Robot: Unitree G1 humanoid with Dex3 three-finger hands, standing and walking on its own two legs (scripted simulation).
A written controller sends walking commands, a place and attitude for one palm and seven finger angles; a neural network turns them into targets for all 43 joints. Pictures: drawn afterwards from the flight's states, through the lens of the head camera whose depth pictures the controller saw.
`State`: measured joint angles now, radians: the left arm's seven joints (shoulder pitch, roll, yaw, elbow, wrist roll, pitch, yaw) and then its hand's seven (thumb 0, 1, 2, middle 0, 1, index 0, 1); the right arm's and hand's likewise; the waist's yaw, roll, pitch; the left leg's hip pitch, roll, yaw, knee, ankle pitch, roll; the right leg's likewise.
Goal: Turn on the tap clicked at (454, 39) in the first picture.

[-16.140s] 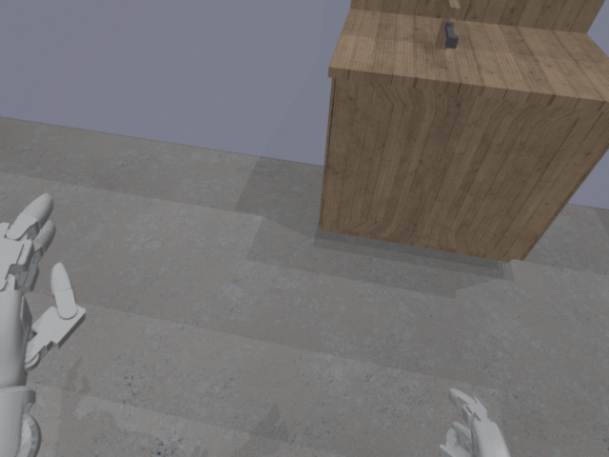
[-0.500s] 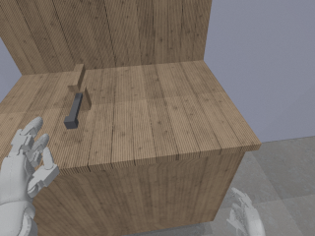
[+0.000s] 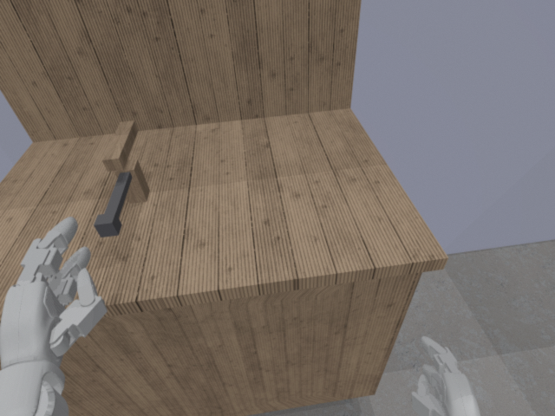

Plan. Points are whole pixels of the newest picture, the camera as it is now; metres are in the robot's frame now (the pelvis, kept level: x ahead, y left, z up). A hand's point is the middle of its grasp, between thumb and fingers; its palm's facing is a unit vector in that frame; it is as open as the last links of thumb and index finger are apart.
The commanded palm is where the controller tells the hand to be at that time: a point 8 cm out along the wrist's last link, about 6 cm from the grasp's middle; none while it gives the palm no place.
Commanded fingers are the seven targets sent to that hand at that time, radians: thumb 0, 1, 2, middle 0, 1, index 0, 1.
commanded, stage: turn the palm inward beside the body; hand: left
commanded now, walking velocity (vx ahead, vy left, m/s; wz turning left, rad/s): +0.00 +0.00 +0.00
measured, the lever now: (108, 225) +0.35 +0.33 +0.11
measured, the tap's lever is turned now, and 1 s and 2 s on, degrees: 0 0 0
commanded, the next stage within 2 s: reach beside the lever's end, fingers flat in 0.16 s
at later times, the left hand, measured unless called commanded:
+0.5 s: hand (96, 299) +0.19 +0.24 +0.16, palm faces +0.48 -0.87 -0.14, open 7.4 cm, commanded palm +0.15 +0.28 +0.16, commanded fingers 0.00 0.90 0.90 -0.20 -0.30 -0.20 -0.30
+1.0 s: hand (86, 282) +0.22 +0.27 +0.15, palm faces +0.47 -0.87 -0.11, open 7.5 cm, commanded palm +0.18 +0.32 +0.15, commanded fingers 0.00 0.90 0.90 -0.19 -0.25 -0.19 -0.25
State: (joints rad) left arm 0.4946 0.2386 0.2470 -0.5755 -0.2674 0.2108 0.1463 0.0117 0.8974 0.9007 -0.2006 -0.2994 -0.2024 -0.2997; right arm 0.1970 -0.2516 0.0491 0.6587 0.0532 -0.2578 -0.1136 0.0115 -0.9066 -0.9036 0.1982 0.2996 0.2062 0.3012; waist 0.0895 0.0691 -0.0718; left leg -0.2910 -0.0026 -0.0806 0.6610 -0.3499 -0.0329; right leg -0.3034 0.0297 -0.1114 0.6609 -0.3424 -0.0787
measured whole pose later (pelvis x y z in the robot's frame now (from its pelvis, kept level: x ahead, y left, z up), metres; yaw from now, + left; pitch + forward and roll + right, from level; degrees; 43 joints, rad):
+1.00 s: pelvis -0.01 +0.02 +0.00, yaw +0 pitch +0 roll +0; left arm 0.31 0.25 0.29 -0.32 -0.25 0.11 0.14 0.01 0.90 0.90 -0.19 -0.28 -0.19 -0.28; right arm 0.20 -0.25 0.04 0.69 0.05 -0.26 -0.13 0.01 -0.91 -0.90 0.20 0.30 0.21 0.30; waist 0.07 0.06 -0.04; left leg -0.31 -0.02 -0.07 0.64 -0.33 -0.01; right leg -0.32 0.01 -0.10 0.64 -0.32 -0.05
